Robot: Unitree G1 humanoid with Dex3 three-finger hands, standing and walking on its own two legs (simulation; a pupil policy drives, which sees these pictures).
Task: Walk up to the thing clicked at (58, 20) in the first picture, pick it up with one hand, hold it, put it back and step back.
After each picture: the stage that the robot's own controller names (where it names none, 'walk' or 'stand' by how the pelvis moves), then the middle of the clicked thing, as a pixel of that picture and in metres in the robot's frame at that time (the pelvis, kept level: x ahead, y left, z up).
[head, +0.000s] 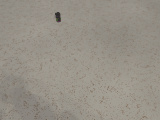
stand; (58, 17) +1.80 +0.39 -0.72
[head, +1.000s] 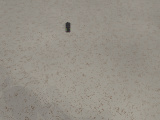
walk; (67, 27) +1.68 +0.19 -0.70
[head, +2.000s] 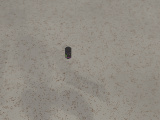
walk; (68, 52) +1.10 +0.15 -0.71
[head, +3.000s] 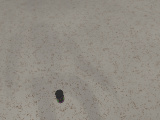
walk; (59, 96) +0.65 +0.21 -0.71
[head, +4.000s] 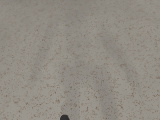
walk; out of the picture +0.42 +0.24 -0.70
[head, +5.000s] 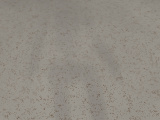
stand; out of the picture +0.33 +0.21 -0.72
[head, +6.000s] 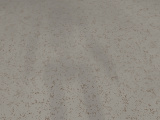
stand; out of the picture +0.31 +0.22 -0.72
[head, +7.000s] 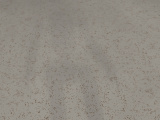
stand; out of the picture +0.32 +0.23 -0.73
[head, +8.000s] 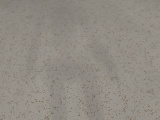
stand; out of the picture +0.31 +0.23 -0.73
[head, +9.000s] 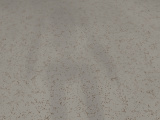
stand; out of the picture +0.31 +0.23 -0.73
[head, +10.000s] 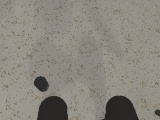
go down; (41, 84) +0.38 +0.21 -0.46
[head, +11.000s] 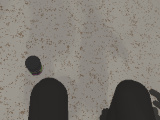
go down; (34, 66) +0.42 +0.23 -0.32
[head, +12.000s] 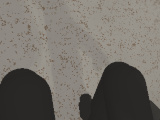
close in; out of the picture +0.40 +0.27 -0.23
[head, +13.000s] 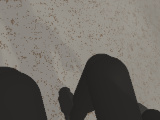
close; out of the picture +0.40 +0.28 -0.22
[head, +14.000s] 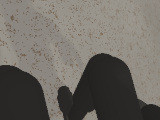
lift; out of the picture +0.38 +0.28 -0.22
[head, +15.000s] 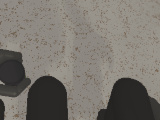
lift; (13, 75) +0.31 +0.25 -0.07
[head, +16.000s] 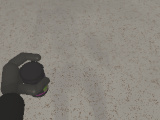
lift; (35, 80) +0.33 +0.18 +0.05
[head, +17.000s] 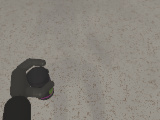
hold; (41, 84) +0.33 +0.17 +0.01
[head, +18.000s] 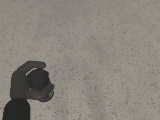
hold; (41, 86) +0.33 +0.17 +0.01
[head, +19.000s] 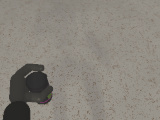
crouch; (40, 88) +0.32 +0.17 -0.01
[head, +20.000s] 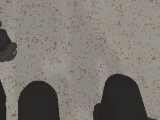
lower; (1, 46) +0.44 +0.25 -0.09
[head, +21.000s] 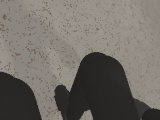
lower; out of the picture +0.41 +0.30 -0.22
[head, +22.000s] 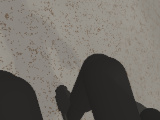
lower; out of the picture +0.41 +0.30 -0.22
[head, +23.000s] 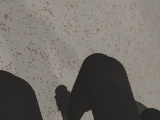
lower; out of the picture +0.41 +0.30 -0.22
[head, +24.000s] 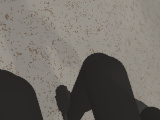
lower; out of the picture +0.41 +0.29 -0.22
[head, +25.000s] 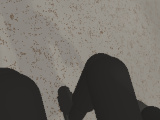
loosen; out of the picture +0.40 +0.29 -0.22
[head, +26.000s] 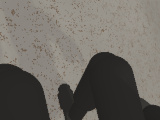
withdraw; out of the picture +0.40 +0.28 -0.22
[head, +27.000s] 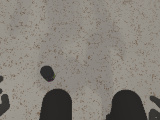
walk; (48, 74) +0.42 +0.21 -0.43
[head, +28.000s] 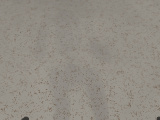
stand; out of the picture +0.35 +0.20 -0.66
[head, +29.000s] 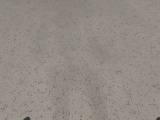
stand; out of the picture +0.36 +0.21 -0.67
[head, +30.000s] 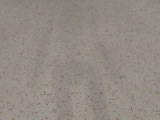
stand; out of the picture +0.37 +0.19 -0.71
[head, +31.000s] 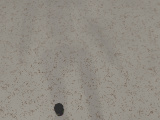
walk; (59, 109) +0.41 +0.16 -0.70
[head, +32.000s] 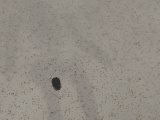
walk; (56, 84) +0.62 +0.23 -0.69
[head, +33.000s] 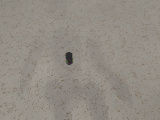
stand; (69, 58) +0.97 +0.20 -0.69
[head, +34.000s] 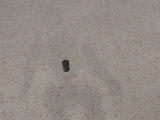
stand; (66, 65) +0.97 +0.21 -0.72
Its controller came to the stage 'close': yes
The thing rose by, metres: 0.72
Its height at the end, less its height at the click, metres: +0.00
